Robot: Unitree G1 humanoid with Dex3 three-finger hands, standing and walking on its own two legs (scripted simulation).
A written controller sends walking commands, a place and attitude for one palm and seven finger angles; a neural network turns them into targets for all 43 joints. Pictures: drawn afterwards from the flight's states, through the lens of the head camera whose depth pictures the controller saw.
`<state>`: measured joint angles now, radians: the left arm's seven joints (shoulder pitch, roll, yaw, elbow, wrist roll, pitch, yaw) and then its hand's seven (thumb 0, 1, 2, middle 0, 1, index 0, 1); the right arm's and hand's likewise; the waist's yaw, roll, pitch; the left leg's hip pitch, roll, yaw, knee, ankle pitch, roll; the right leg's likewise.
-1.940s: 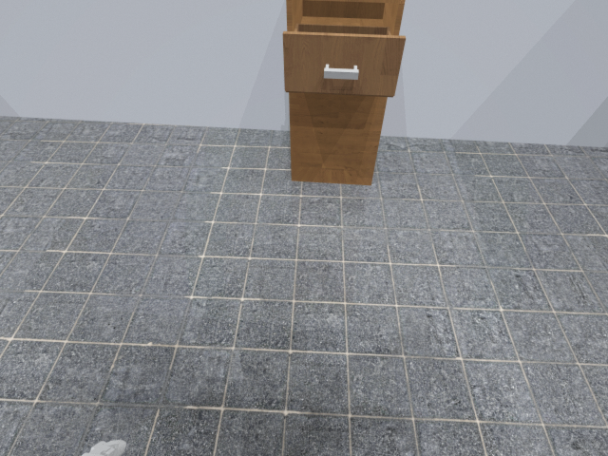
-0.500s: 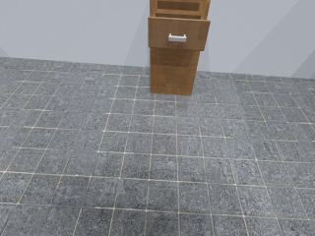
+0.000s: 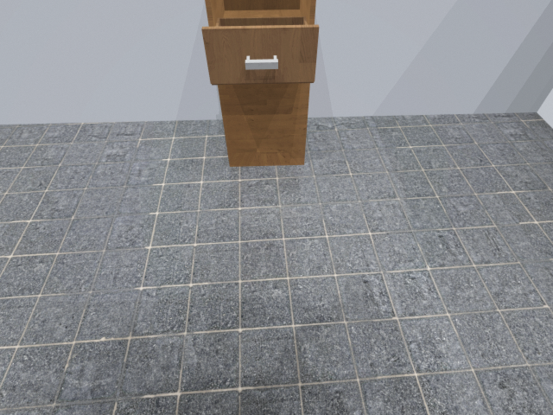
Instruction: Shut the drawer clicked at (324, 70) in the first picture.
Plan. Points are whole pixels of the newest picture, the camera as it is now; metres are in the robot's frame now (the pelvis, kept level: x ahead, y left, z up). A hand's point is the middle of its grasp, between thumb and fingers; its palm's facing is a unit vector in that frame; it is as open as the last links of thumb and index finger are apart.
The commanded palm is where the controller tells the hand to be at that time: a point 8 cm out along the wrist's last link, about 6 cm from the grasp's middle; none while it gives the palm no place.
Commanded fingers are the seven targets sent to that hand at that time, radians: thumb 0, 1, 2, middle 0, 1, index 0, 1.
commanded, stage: walk to a spot facing it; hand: left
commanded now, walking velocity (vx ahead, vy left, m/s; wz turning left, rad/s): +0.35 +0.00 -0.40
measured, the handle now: (261, 61) +1.11 +0.14 -0.02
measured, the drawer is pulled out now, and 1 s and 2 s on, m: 0.30 0.30 0.30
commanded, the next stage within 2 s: turn to face it in 1.18 s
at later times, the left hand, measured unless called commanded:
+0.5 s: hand (153, 377) +0.21 +0.25 -0.18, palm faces -0.15 -0.97 -0.18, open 7.4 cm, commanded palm none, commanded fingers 0.00 0.90 0.90 -0.20 -0.30 -0.20 -0.30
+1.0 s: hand (279, 209) +0.60 +0.05 -0.15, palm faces -0.50 -0.85 -0.18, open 7.4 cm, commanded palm none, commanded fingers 0.00 0.90 0.90 -0.20 -0.30 -0.20 -0.30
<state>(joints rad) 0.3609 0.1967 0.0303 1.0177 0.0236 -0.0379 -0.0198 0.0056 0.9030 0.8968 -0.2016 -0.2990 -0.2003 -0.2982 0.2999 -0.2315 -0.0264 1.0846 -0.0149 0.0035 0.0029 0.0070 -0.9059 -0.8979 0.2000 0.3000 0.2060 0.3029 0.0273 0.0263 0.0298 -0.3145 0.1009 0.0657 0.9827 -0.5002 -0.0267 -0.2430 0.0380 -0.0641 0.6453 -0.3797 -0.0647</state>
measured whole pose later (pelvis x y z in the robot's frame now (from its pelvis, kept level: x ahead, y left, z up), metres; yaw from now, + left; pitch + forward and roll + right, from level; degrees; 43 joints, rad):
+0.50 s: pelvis +0.20 +0.05 +0.00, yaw -14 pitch -1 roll -1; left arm 0.37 0.21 0.07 1.07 0.03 -0.01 0.00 0.01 0.90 0.90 -0.20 -0.30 -0.20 -0.30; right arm 0.14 -0.13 -0.03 0.96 -0.02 -0.08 0.00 0.00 -0.91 -0.90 0.20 0.30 0.21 0.30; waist 0.04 -0.05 0.05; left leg -0.35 0.08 0.18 0.62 -0.26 0.04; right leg -0.39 -0.01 -0.01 1.25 -0.39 -0.04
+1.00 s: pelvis +0.38 -0.04 +0.00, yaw -26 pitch -1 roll -1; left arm 0.07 0.19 0.04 0.93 0.02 -0.05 -0.02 0.00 0.91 0.90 -0.20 -0.30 -0.20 -0.30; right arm 0.45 -0.15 -0.03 1.12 -0.01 -0.01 0.00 0.01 -0.91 -0.90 0.20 0.30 0.20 0.30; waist -0.07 0.00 0.10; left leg -0.28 0.16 0.15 1.16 -0.48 -0.04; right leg -0.37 -0.01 -0.15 0.62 -0.24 -0.07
